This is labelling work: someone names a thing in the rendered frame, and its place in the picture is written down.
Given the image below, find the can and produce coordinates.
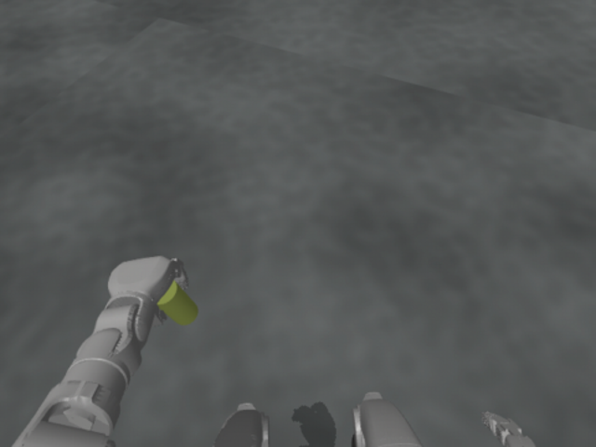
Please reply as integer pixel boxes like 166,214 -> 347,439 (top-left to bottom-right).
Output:
157,280 -> 198,325

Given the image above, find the left robot hand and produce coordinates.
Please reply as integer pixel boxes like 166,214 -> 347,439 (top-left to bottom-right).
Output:
108,256 -> 188,327

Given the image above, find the right robot hand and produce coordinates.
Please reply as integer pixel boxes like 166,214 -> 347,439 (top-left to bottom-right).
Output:
481,412 -> 536,447

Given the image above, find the left robot arm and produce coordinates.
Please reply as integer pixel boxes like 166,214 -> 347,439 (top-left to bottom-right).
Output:
11,291 -> 156,447

